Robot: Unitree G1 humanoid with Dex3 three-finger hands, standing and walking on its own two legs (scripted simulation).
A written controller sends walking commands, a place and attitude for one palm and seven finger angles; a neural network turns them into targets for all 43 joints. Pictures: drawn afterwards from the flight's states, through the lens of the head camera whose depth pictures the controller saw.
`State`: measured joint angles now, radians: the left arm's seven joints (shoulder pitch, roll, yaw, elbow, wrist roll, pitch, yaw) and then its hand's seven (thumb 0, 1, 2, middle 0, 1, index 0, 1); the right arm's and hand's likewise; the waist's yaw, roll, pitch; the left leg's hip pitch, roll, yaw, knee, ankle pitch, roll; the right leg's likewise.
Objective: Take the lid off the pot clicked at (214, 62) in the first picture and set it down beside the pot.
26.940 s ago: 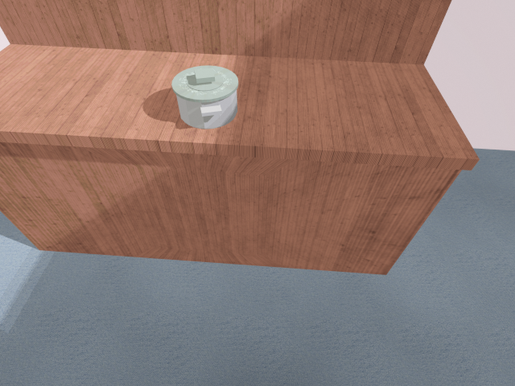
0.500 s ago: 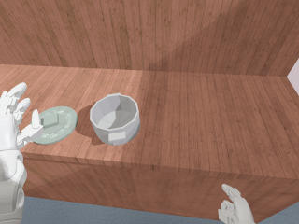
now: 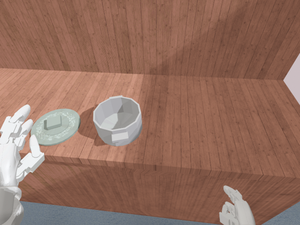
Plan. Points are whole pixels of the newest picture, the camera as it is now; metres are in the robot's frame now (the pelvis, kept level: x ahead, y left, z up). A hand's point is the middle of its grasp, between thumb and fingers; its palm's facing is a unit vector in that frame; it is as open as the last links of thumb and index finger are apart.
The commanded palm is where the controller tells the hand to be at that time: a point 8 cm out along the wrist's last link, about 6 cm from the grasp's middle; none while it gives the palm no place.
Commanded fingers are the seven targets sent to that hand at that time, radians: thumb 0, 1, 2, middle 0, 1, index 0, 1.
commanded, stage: draw the hand back to the body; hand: left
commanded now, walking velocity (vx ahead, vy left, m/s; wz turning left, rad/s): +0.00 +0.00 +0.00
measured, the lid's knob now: (54, 122) +0.44 +0.42 -0.03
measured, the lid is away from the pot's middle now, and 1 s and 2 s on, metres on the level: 0.25 0.25 0.25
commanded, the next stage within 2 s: step back with the hand held close in 0.32 s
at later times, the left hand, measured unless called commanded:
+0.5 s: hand (28, 159) +0.19 +0.27 +0.16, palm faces +0.40 -0.83 -0.40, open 7.5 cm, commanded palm +0.14 +0.30 +0.17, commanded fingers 0.00 0.90 0.90 -0.20 -0.30 -0.20 -0.30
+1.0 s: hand (19, 174) +0.16 +0.27 +0.15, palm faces +0.31 -0.80 -0.52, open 7.4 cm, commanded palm +0.10 +0.31 +0.17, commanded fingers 0.00 0.90 0.90 -0.20 -0.30 -0.20 -0.30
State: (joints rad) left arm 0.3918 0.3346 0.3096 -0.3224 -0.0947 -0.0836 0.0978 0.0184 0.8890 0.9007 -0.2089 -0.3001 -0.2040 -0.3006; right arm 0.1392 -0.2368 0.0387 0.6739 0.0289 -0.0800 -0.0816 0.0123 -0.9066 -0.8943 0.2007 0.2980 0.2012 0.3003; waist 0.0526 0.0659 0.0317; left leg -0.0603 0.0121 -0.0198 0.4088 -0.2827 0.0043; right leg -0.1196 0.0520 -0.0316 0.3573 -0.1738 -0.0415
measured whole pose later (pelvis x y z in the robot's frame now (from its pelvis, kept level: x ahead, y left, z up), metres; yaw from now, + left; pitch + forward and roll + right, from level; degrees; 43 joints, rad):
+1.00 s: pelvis -0.03 +0.03 -0.01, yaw +0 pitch +2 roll -1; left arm 0.64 0.42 0.41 -0.62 -0.07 -0.17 0.09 0.02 0.89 0.90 -0.21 -0.30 -0.21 -0.30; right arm 0.18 -0.20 -0.01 0.55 0.04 0.03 -0.06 0.01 -0.91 -0.89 0.20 0.30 0.20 0.30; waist 0.01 0.01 0.03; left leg -0.31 -0.04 0.00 0.59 -0.32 0.05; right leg -0.36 -0.01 -0.02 0.55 -0.21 0.01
